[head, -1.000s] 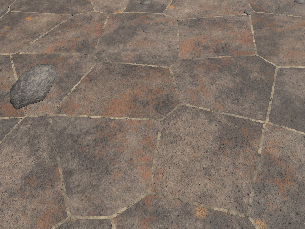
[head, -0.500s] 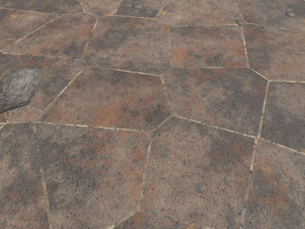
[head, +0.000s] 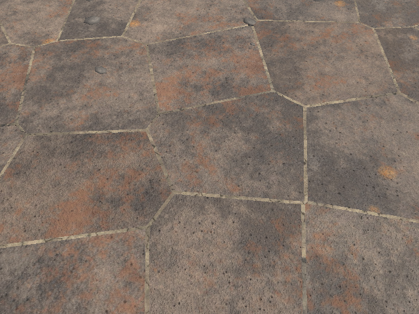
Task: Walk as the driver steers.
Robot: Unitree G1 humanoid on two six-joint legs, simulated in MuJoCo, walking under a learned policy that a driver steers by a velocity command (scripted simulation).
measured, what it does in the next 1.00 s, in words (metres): walks ahead, turning right: left foot, then right foot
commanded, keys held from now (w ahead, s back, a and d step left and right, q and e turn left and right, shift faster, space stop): w+e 0.34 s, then e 0.24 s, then q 0.42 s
